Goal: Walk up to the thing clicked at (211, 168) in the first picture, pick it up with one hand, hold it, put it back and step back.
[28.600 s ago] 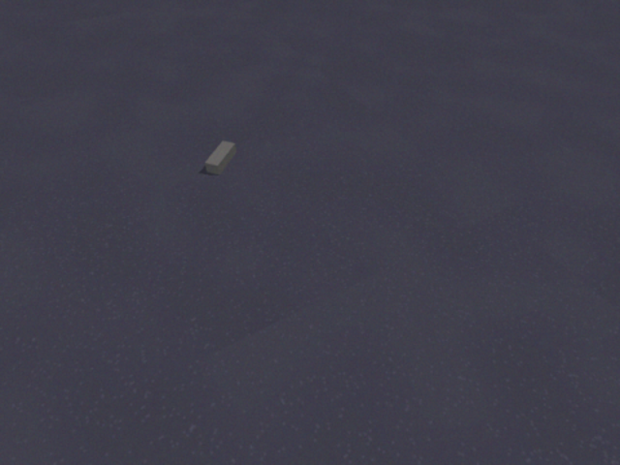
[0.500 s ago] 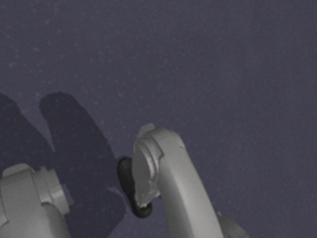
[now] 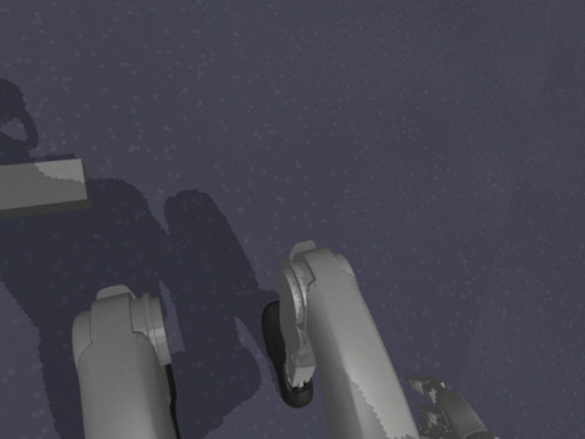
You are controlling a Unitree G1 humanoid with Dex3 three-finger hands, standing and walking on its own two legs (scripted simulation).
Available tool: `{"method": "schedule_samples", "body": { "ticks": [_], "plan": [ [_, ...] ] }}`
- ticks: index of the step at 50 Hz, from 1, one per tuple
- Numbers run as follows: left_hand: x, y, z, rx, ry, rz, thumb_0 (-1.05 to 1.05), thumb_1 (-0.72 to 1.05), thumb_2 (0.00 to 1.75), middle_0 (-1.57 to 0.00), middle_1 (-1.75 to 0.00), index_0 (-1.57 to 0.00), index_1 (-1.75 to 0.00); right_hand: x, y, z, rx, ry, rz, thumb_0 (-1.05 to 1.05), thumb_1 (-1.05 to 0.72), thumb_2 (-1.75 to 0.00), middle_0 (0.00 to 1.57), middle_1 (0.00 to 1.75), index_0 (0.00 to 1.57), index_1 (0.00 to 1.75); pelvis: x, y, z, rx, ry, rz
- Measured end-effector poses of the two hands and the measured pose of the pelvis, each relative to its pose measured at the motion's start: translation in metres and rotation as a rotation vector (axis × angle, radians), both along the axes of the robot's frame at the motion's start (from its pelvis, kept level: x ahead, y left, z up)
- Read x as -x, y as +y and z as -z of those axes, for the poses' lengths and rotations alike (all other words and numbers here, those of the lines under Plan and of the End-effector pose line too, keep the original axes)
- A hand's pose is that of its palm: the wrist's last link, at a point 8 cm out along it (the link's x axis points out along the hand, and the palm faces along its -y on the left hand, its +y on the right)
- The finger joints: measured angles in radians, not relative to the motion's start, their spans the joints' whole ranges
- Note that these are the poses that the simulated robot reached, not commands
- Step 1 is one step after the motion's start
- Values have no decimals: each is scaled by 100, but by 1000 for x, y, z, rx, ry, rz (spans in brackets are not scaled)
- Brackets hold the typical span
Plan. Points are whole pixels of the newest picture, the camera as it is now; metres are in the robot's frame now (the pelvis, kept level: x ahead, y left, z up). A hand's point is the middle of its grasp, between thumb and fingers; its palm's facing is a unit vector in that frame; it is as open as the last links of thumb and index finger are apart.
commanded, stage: withdraw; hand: left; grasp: from above
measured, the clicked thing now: (20, 191) +0.51 +0.31 -0.33
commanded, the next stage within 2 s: home in 0.20 s
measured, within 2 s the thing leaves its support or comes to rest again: neither
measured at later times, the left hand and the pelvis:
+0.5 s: hand out of the picture +0.51 +0.33 -0.15, palm faces -0.36 -0.10 -0.93, open 12.8 cm; pelvis +0.01 +0.00 -0.02, yaw +0 degrees
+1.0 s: hand out of the picture +0.35 +0.28 +0.05, palm faces -0.18 -0.76 -0.62, open 7.6 cm; pelvis +0.02 +0.00 +0.16, yaw +5 degrees
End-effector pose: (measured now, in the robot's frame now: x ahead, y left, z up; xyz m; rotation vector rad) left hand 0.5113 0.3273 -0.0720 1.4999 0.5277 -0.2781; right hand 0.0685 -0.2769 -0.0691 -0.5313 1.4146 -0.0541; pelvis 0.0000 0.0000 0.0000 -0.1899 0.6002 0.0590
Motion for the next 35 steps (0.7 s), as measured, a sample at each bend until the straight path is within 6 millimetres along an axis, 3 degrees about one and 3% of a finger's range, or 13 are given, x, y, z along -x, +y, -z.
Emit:
{"method": "schedule_samples", "body": {
  "ticks": [11,16,21,26,30,35],
  "plan": [
    [15,-15,56,21,-12,72,0,-46,98,-16,-98,-15,-98,39,1,12,26,110,30,0,-91,-90,20,30,20,30,1,-1,21,6,-19,7],
    [11,-15,61,14,-87,56,0,-45,96,-16,-97,-16,-97,45,5,21,13,111,45,0,-91,-90,20,30,20,30,1,-1,30,5,-20,9],
    [-1,-6,43,-8,-143,-12,0,-38,95,-19,-90,-18,-90,40,9,26,-8,84,69,0,-90,-89,20,30,20,30,-2,-1,29,1,3,10],
    [-2,2,14,6,-132,-98,0,-22,93,-22,-77,-20,-77,28,15,21,-45,48,108,0,-90,-89,20,30,20,30,-7,0,14,-7,34,8],
    [14,5,-12,83,-94,-162,0,-2,92,-23,-66,-21,-67,14,19,8,-75,22,128,0,-89,-89,20,30,20,30,-11,2,-9,-12,51,0],
    [50,5,-49,230,-76,-238,0,26,90,-22,-53,-21,-54,-13,19,-18,-91,-24,122,0,-90,-89,20,30,20,30,-14,5,-44,-22,56,-11]
  ]
}}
